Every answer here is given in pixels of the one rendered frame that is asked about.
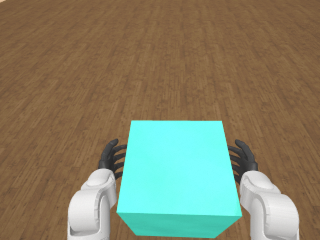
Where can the left robot hand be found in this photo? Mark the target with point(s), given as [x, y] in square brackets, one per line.
[108, 158]

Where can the right robot hand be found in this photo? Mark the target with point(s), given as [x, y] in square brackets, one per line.
[246, 160]

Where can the left robot forearm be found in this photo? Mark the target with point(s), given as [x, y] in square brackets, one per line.
[89, 208]

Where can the carton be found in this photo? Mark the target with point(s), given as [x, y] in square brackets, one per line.
[178, 180]

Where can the right robot forearm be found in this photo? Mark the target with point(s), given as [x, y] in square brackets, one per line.
[273, 216]

